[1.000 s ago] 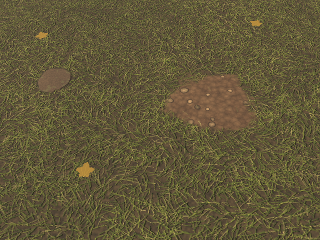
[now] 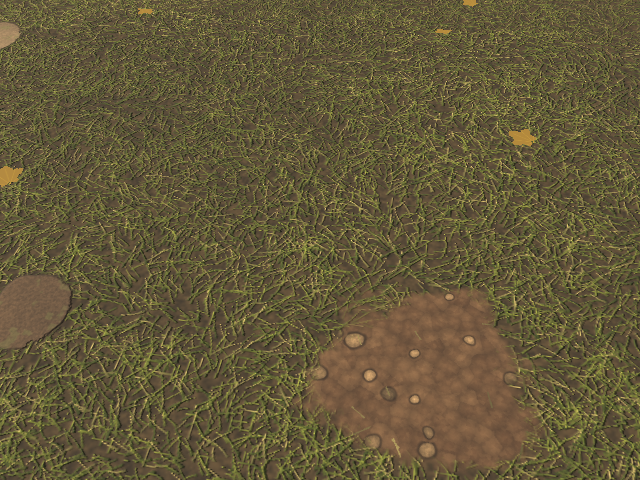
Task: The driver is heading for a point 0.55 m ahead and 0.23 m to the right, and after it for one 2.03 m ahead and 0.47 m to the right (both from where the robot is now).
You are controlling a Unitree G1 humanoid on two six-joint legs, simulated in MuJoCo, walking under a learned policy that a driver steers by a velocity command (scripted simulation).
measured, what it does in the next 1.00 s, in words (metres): walks ahead, turning right: left foot, then right foot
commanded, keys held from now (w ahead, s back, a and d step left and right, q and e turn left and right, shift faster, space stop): w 0.10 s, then w+e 0.90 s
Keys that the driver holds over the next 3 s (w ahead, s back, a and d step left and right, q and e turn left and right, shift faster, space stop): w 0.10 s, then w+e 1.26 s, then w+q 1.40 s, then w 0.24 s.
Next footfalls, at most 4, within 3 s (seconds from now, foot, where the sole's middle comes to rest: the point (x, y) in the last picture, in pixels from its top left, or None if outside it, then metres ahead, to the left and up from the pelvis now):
0.34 left None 0.37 0.16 -0.78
0.86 right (430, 442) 0.57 -0.16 -0.78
1.36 left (408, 301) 0.93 -0.14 -0.78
1.80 right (541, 299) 0.94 -0.47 -0.78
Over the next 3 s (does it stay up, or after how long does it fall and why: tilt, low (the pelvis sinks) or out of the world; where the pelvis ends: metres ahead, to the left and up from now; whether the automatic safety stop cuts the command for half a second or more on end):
stays up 1.51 -0.48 0.00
